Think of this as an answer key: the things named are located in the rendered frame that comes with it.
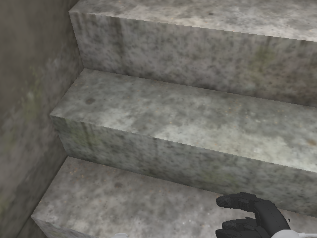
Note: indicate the robot right hand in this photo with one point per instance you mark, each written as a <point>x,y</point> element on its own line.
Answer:
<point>269,219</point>

